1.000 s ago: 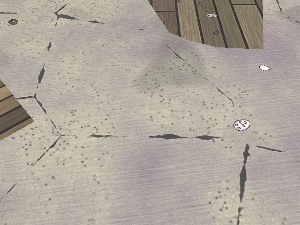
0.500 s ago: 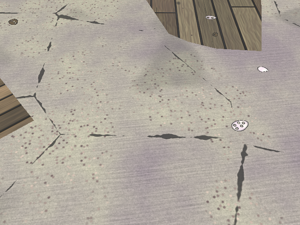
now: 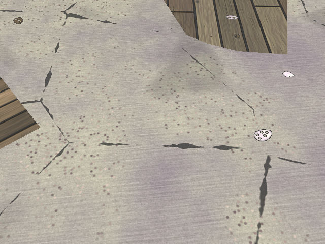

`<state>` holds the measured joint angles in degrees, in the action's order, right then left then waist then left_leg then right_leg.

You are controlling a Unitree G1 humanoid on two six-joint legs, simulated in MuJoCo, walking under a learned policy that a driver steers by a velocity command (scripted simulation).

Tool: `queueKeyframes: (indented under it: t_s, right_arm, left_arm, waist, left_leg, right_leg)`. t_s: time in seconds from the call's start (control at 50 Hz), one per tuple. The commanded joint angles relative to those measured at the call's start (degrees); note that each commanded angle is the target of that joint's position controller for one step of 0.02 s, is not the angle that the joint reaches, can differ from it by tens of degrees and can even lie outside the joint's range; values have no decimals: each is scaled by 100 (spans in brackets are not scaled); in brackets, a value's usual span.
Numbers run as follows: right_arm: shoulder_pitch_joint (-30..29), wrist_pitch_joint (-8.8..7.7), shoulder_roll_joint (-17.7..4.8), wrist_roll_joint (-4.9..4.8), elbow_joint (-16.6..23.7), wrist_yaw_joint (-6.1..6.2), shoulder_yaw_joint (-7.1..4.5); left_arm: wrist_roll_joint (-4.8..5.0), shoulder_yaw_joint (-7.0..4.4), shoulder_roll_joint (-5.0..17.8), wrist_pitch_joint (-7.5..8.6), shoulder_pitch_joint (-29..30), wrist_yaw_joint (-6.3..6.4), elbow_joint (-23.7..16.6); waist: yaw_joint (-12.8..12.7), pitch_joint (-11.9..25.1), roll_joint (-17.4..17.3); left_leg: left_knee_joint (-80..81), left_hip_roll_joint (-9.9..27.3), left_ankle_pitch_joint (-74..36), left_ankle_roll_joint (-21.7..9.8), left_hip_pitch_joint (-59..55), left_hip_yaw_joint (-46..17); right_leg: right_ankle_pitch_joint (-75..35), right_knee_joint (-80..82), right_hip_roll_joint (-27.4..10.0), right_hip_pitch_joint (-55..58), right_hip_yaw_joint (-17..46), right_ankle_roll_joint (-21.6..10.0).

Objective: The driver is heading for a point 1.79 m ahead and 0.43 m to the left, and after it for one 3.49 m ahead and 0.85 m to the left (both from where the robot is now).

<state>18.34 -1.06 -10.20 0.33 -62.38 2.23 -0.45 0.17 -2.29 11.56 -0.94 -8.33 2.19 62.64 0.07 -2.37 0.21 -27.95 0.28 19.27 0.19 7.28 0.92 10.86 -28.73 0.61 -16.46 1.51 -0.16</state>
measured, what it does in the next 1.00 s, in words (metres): stands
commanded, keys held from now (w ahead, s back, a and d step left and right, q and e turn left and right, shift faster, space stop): no key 0.88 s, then w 0.12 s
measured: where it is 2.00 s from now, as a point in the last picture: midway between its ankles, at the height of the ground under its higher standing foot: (164, 225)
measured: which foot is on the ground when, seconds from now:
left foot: down 0.00-1.00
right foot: down 0.00-1.00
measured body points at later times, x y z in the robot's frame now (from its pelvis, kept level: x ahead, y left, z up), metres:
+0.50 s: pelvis +0.00 +0.00 +0.00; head +0.02 +0.00 +0.45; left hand +0.05 +0.25 -0.15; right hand -0.03 -0.22 -0.16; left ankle -0.05 +0.12 -0.74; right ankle +0.05 -0.12 -0.74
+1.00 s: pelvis +0.02 +0.01 +0.00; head +0.02 +0.00 +0.45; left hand +0.04 +0.25 -0.16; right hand -0.04 -0.22 -0.16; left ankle -0.05 +0.12 -0.74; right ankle +0.05 -0.11 -0.73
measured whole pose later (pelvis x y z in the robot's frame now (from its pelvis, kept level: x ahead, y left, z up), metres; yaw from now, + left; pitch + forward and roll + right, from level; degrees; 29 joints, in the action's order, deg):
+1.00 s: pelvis +0.02 +0.01 +0.00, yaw +0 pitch -1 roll +0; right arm 24.3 -1.5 -9.3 -0.8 -62.0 2.6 -1.3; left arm 0.8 -1.8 10.9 -0.1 -12.8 2.3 65.4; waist 0.5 -0.4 -0.2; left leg -29.5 -0.1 22.1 -1.3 6.9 1.0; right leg 20.7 -35.3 0.5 -18.2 1.0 -1.5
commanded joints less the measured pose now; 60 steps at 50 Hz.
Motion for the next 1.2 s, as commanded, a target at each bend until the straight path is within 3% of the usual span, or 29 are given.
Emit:
queueKeyframes:
  t_s: [0.02,0.88,0.9,0.92,0.96,1.0,1.02,1.04,1.08,1.12,1.14,1.16,1.18,1.2]
  right_arm:
    - [467,-30,-505,-3,60,15,-80]
    - [957,-54,-313,-23,35,15,-84]
    - [1075,-47,-266,-26,-27,20,-78]
    - [1110,-31,-350,-55,-39,35,-111]
    - [1073,-26,-649,-120,88,78,-210]
    - [1170,-121,-1059,-193,152,78,-364]
    - [1102,-179,-1084,-186,193,69,-395]
    - [1044,-235,-992,-151,239,47,-384]
    - [847,-274,-903,-198,333,-19,-377]
    - [658,-235,-935,-231,414,-71,-374]
    - [559,-253,-966,-207,477,-81,-362]
    - [272,-303,-705,-166,635,-108,-275]
    - [353,-426,-221,-196,853,-88,-166]
    - [237,-525,-422,-328,903,-107,-218]
  left_arm:
    - [2,-76,571,40,2,19,-126]
    - [23,-12,463,31,-343,62,116]
    - [20,5,393,27,-442,63,170]
    - [41,-5,407,23,-469,66,183]
    - [70,-42,462,90,-345,50,100]
    - [98,-3,296,295,7,-50,-123]
    - [118,1,292,394,139,-106,-211]
    - [153,-9,315,477,205,-149,-285]
    - [223,-27,351,612,101,-216,-340]
    - [210,-124,364,651,-791,-250,55]
    - [183,-224,488,630,-1449,-252,267]
    - [156,-366,918,633,-2327,-220,403]
    - [126,-432,1439,683,-2979,-265,411]
    - [41,-259,1016,777,-2468,-273,336]
  waist:
    - [-4,-39,-48]
    - [-17,-121,-63]
    - [-12,5,-94]
    - [-2,-98,-184]
    - [92,-508,-510]
    - [229,-902,-1061]
    - [239,-1105,-1043]
    - [209,-1192,-966]
    - [55,-1106,-809]
    - [-313,-669,-615]
    - [-590,-357,-495]
    - [-967,-30,571]
    - [-970,454,1942]
    - [-651,171,1163]
  left_leg:
    - [694,142,-455,-90,871,-127]
    - [744,123,-654,-138,855,-128]
    - [809,91,-79,-166,808,-101]
    - [880,91,750,-262,891,-167]
    - [1197,470,2416,-652,1019,-781]
    - [1896,1562,3014,-1232,800,-2156]
    - [2026,1911,2779,-1420,752,-2523]
    - [1998,1992,2314,-1446,552,-2559]
    - [1714,1721,1447,-1173,307,-1971]
    - [1089,1099,718,-880,1070,-1097]
    - [424,837,-238,-759,1447,-785]
    - [-1588,256,-810,-407,2132,-73]
    - [-3505,-435,943,-184,3367,25]
    - [-4588,-104,1047,-345,3832,-710]
  right_leg:
    - [-587,369,-194,675,203,-226]
    - [-781,331,-192,670,166,-177]
    - [-194,312,-111,724,76,-174]
    - [669,159,40,577,-76,-178]
    - [2060,-378,253,-224,-332,-220]
    - [1352,-1478,90,-1100,-487,-248]
    - [1275,-1854,-162,-1454,-330,-316]
    - [1524,-2002,-318,-1765,-228,-383]
    - [1613,-1194,-402,-1504,-273,-480]
    - [562,-168,126,494,-840,-380]
    - [330,-102,219,1408,-740,-370]
    - [857,690,-789,2217,864,-731]
    - [1557,1876,-2145,2971,3737,-1602]
    - [1955,1976,-2419,2585,4177,-1713]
